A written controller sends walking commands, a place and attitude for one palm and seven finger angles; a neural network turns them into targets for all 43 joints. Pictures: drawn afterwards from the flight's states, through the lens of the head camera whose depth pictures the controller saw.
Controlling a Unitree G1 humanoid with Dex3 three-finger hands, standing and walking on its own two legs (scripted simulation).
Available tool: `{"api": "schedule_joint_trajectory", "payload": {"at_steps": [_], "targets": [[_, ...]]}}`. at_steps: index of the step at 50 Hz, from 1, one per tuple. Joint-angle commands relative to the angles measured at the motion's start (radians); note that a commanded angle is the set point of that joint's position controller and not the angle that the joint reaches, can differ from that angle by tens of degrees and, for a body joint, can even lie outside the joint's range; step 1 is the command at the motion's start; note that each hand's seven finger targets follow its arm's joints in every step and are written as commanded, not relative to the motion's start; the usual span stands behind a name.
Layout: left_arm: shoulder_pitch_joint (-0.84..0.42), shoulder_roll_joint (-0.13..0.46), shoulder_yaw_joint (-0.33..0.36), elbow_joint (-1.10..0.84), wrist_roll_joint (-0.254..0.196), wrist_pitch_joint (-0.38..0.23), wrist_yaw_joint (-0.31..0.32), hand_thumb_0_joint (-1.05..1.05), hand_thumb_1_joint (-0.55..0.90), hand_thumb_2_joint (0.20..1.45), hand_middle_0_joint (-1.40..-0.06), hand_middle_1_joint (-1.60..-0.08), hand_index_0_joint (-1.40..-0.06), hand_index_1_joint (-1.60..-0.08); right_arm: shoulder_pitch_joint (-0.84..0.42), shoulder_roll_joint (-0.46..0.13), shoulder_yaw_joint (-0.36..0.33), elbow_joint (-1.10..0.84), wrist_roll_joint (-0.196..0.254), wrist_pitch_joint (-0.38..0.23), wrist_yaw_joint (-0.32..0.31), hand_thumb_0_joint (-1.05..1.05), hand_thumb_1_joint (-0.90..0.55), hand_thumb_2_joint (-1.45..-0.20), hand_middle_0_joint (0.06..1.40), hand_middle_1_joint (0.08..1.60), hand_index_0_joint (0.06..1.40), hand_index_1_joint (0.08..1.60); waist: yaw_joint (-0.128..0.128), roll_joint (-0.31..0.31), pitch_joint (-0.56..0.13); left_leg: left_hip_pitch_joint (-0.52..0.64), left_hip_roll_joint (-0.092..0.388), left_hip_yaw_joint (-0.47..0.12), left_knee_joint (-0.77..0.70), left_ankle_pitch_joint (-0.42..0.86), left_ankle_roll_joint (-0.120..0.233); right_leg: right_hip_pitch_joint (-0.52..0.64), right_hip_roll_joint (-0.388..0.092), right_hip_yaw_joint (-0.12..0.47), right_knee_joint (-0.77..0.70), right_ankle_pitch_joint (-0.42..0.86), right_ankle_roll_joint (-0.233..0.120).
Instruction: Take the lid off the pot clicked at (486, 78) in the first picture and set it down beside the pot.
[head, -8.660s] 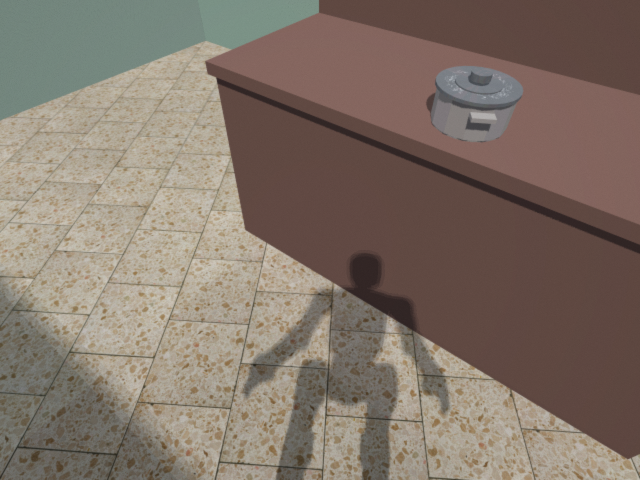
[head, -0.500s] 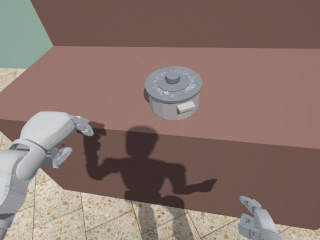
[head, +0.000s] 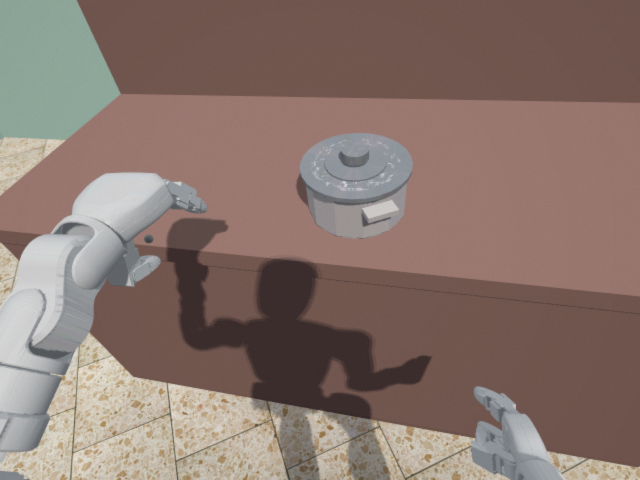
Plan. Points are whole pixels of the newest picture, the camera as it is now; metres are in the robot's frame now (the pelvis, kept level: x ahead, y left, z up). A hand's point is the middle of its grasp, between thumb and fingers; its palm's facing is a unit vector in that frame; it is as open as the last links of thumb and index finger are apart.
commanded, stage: move the open hand above the knob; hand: left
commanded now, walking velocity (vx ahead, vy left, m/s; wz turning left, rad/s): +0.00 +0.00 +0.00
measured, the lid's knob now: (355, 153) +0.59 +0.02 +0.11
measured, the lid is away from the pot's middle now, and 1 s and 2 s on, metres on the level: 0.00 0.00 0.00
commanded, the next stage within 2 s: none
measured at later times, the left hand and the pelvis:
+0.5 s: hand (235, 193) +0.40 +0.16 +0.17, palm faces -0.18 -0.03 -0.98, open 10.1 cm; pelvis +0.02 -0.02 +0.00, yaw -1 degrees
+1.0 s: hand (297, 157) +0.48 +0.09 +0.18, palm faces -0.21 -0.02 -0.98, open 10.1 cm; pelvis +0.05 -0.03 +0.00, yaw -1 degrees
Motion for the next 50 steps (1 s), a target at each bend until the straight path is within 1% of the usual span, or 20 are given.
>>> {"api": "schedule_joint_trajectory", "payload": {"at_steps": [1,2,3,6,8,10,13,15,18,21,23,25,28,33,35,43,45,47,49,50], "targets": [[-0.499,0.236,0.112,-0.100,0.022,0.004,0.035,0.000,-0.335,1.525,-0.846,-0.081,-0.846,-0.081,-0.160,-0.112,-0.038,-0.150,0.005,-0.050,-0.022,0.000,-0.900,-0.900,0.200,0.300,0.200,0.300,-0.031,-0.048,-0.212,0.189,0.009,-0.102,-0.100,-0.279,-0.027,-0.137,0.056,0.016,-0.107,-0.120,-0.035],[-0.501,0.250,0.133,-0.116,0.022,0.003,0.039,0.000,-0.335,1.525,-0.846,-0.081,-0.846,-0.081,-0.151,-0.114,-0.043,-0.156,0.004,-0.057,-0.021,0.000,-0.900,-0.900,0.200,0.300,0.200,0.300,-0.038,-0.028,-0.254,0.214,0.004,-0.101,-0.074,-0.251,-0.022,-0.129,0.061,0.020,-0.102,-0.106,-0.040],[-0.569,0.223,0.080,-0.079,0.047,0.009,0.024,0.000,-0.335,1.525,-0.846,-0.081,-0.846,-0.081,-0.159,-0.107,-0.031,-0.149,0.000,-0.056,-0.019,0.000,-0.900,-0.900,0.200,0.300,0.200,0.300,-0.039,-0.026,-0.283,0.223,0.001,-0.101,-0.086,-0.224,-0.025,-0.125,0.058,0.014,-0.098,-0.084,-0.043],[-0.610,0.220,0.076,-0.023,0.043,0.021,0.025,0.000,-0.335,1.525,-0.846,-0.081,-0.846,-0.081,-0.152,-0.110,-0.036,-0.137,0.001,-0.054,-0.020,0.000,-0.900,-0.900,0.200,0.300,0.200,0.300,-0.032,-0.040,-0.272,0.207,-0.003,-0.097,-0.076,-0.207,-0.025,-0.116,0.051,0.022,-0.103,-0.080,-0.041],[-0.605,0.211,0.071,0.019,0.057,0.031,0.011,0.000,-0.335,1.525,-0.846,-0.081,-0.846,-0.081,-0.143,-0.110,-0.034,-0.135,-0.002,-0.053,-0.010,0.000,-0.900,-0.900,0.200,0.300,0.200,0.300,-0.031,-0.056,-0.318,0.219,-0.008,-0.087,-0.061,-0.133,-0.020,-0.095,0.053,0.019,-0.100,-0.032,-0.047],[-0.623,0.166,0.030,0.010,0.049,0.042,0.007,0.000,-0.335,1.525,-0.846,-0.081,-0.846,-0.081,-0.147,-0.113,-0.039,-0.138,0.000,-0.043,-0.005,0.000,-0.900,-0.900,0.200,0.300,0.200,0.300,-0.036,-0.055,-0.292,0.214,-0.008,-0.078,-0.053,-0.111,-0.020,-0.104,0.050,0.019,-0.098,-0.013,-0.044],[-0.600,0.163,0.034,0.061,0.058,0.065,-0.005,0.000,-0.335,1.525,-0.846,-0.081,-0.846,-0.081,-0.138,-0.115,-0.037,-0.141,0.000,-0.031,0.007,0.000,-0.900,-0.900,0.200,0.300,0.200,0.300,-0.032,-0.100,-0.308,0.203,-0.014,-0.070,-0.040,-0.068,-0.015,-0.087,0.050,0.019,-0.095,0.023,-0.045],[-0.669,0.181,0.036,0.076,0.062,0.075,-0.003,0.000,-0.335,1.525,-0.846,-0.081,-0.846,-0.081,-0.141,-0.124,-0.039,-0.134,0.003,-0.017,0.005,0.000,-0.900,-0.900,0.200,0.300,0.200,0.300,-0.038,-0.102,-0.271,0.183,-0.013,-0.058,-0.040,-0.083,-0.015,-0.104,0.049,0.023,-0.097,0.012,-0.041],[-0.686,0.164,0.022,0.047,0.064,0.082,-0.008,0.000,-0.335,1.525,-0.846,-0.081,-0.846,-0.081,-0.146,-0.114,-0.039,-0.150,0.002,-0.020,0.011,0.000,-0.900,-0.900,0.200,0.300,0.200,0.300,-0.031,-0.093,-0.350,0.215,-0.024,-0.056,-0.017,-0.017,-0.008,-0.071,0.047,0.031,-0.082,0.077,-0.043],[-0.721,0.127,-0.009,0.072,0.060,0.108,-0.007,0.000,-0.335,1.525,-0.846,-0.081,-0.846,-0.081,-0.143,-0.116,-0.040,-0.140,0.008,-0.006,0.015,0.000,-0.900,-0.900,0.200,0.300,0.200,0.300,-0.038,-0.096,-0.331,0.216,-0.022,-0.056,-0.018,-0.002,-0.010,-0.090,0.049,0.028,-0.075,0.099,-0.041],[-0.720,0.100,-0.031,0.116,0.065,0.121,-0.012,0.000,-0.335,1.525,-0.846,-0.081,-0.846,-0.081,-0.133,-0.116,-0.040,-0.139,0.009,0.005,0.017,0.000,-0.900,-0.900,0.200,0.300,0.200,0.300,-0.046,-0.145,-0.318,0.200,-0.025,-0.047,-0.010,-0.009,-0.005,-0.095,0.050,0.028,-0.082,0.104,-0.039],[-0.783,0.116,-0.031,0.138,0.070,0.130,-0.009,0.000,-0.335,1.525,-0.846,-0.081,-0.846,-0.081,-0.134,-0.122,-0.040,-0.131,0.011,0.012,0.012,0.000,-0.900,-0.900,0.200,0.300,0.200,0.300,-0.048,-0.147,-0.305,0.188,-0.026,-0.041,-0.012,-0.023,-0.004,-0.100,0.048,0.032,-0.081,0.098,-0.036],[-0.829,0.097,-0.050,0.090,0.077,0.124,-0.007,0.000,-0.335,1.525,-0.846,-0.081,-0.846,-0.081,-0.141,-0.111,-0.040,-0.140,0.011,0.009,0.014,0.000,-0.900,-0.900,0.200,0.300,0.200,0.300,-0.048,-0.112,-0.388,0.229,-0.030,-0.044,0.006,0.033,-0.001,-0.072,0.046,0.037,-0.062,0.150,-0.041],[-0.847,0.064,-0.068,0.157,0.079,0.149,0.003,0.000,-0.335,1.525,-0.846,-0.081,-0.846,-0.081,-0.129,-0.110,-0.040,-0.126,0.012,0.022,0.020,0.000,-0.900,-0.900,0.200,0.300,0.200,0.300,-0.051,-0.134,-0.390,0.225,-0.031,-0.039,0.020,0.074,0.000,-0.075,0.046,0.035,-0.051,0.211,-0.041],[-0.873,0.040,-0.093,0.234,0.084,0.170,0.007,0.000,-0.335,1.525,-0.846,-0.081,-0.846,-0.081,-0.130,-0.112,-0.036,-0.112,0.017,0.035,0.017,0.000,-0.900,-0.900,0.200,0.300,0.200,0.300,-0.060,-0.161,-0.340,0.194,-0.030,-0.030,0.015,0.051,-0.002,-0.095,0.046,0.036,-0.054,0.206,-0.037],[-1.026,0.002,-0.133,0.279,0.095,0.191,0.014,0.000,-0.335,1.525,-0.846,-0.081,-0.846,-0.081,-0.113,-0.108,-0.036,-0.101,0.016,0.045,0.014,0.000,-0.900,-0.900,0.200,0.300,0.200,0.300,-0.077,-0.157,-0.417,0.226,-0.033,-0.031,0.031,0.084,0.004,-0.084,0.045,0.038,-0.042,0.256,-0.039],[-1.084,-0.053,-0.177,0.305,0.093,0.199,0.018,0.000,-0.335,1.525,-0.846,-0.081,-0.846,-0.081,-0.108,-0.101,-0.035,-0.090,0.018,0.049,0.014,0.000,-0.900,-0.900,0.200,0.300,0.200,0.300,-0.087,-0.152,-0.413,0.242,-0.033,-0.037,0.031,0.096,0.002,-0.106,0.047,0.033,-0.039,0.262,-0.040],[-1.092,-0.023,-0.145,0.305,0.095,0.195,0.022,0.000,-0.335,1.525,-0.846,-0.081,-0.846,-0.081,-0.090,-0.104,-0.041,-0.095,0.014,0.046,0.015,0.000,-0.900,-0.900,0.200,0.300,0.200,0.300,-0.085,-0.172,-0.452,0.249,-0.032,-0.034,0.042,0.119,0.007,-0.083,0.045,0.040,-0.040,0.297,-0.041],[-1.123,-0.097,-0.208,0.401,0.102,0.208,0.024,0.000,-0.335,1.525,-0.846,-0.081,-0.846,-0.081,-0.085,-0.097,-0.034,-0.073,0.018,0.054,0.014,0.000,-0.900,-0.900,0.200,0.300,0.200,0.300,-0.101,-0.170,-0.406,0.234,-0.034,-0.031,0.038,0.121,0.004,-0.111,0.048,0.032,-0.036,0.308,-0.040],[-1.143,-0.089,-0.194,0.416,0.103,0.214,0.030,0.000,-0.335,1.525,-0.846,-0.081,-0.846,-0.081,-0.077,-0.102,-0.037,-0.065,0.018,0.058,0.015,0.000,-0.900,-0.900,0.200,0.300,0.200,0.300,-0.098,-0.177,-0.409,0.233,-0.032,-0.031,0.032,0.113,0.002,-0.109,0.049,0.031,-0.038,0.300,-0.039]]}}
